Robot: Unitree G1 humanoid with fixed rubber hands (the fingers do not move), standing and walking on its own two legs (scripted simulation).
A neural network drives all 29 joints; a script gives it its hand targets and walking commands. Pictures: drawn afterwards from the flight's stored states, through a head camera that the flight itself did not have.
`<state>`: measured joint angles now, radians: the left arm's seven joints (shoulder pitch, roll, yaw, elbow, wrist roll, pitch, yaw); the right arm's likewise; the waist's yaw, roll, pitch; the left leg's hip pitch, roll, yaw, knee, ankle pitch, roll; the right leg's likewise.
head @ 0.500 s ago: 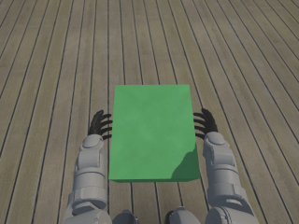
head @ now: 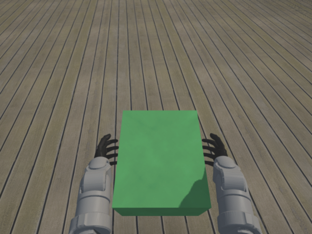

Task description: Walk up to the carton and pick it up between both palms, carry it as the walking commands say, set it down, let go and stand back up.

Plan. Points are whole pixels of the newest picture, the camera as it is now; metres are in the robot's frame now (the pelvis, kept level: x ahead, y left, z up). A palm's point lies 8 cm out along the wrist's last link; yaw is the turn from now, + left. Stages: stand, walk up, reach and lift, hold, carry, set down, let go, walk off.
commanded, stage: reach and lift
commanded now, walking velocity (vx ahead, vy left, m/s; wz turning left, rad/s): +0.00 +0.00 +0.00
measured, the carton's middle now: (160, 162) +0.34 +0.00 -0.06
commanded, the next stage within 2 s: hold in 1.30 s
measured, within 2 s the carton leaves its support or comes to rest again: neither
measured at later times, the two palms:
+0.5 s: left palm (102, 157) +0.29 +0.14 +0.06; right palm (230, 157) +0.29 -0.17 +0.06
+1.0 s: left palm (100, 158) +0.29 +0.15 +0.05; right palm (228, 157) +0.29 -0.17 +0.05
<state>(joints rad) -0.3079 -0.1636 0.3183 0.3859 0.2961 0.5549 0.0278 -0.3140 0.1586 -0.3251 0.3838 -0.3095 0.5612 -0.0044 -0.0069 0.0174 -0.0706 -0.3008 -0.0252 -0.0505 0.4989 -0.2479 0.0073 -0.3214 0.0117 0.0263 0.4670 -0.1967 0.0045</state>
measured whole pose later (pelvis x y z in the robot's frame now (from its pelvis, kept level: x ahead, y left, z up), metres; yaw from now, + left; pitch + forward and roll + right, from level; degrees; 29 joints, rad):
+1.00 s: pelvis +0.00 -0.01 +0.01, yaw +0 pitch -6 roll +0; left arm -0.29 -0.16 0.27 0.28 0.32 0.73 -0.01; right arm -0.29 0.16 -0.27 0.27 -0.32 0.73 -0.01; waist 0.00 0.00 -0.01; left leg -0.06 -0.01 -0.05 0.35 -0.20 0.00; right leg -0.09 0.02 0.03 0.35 -0.16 0.00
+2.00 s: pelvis -0.01 -0.01 +0.01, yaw +0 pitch -7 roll +0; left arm -0.25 -0.15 0.25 0.24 0.30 0.75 -0.01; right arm -0.25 0.15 -0.24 0.24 -0.29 0.75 -0.01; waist 0.00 0.01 -0.01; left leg -0.06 -0.02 -0.05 0.38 -0.20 0.00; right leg -0.09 0.02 0.03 0.37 -0.16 -0.01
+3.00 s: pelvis +0.04 -0.01 -0.01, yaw -3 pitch +3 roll -1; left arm -0.20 -0.13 0.16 -0.03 0.12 0.97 0.19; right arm -0.21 0.14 -0.11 0.01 -0.16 0.96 -0.19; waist 0.02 0.02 -0.16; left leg -0.26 0.02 0.00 0.55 -0.36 0.00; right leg -0.32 -0.01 -0.03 0.56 -0.33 0.00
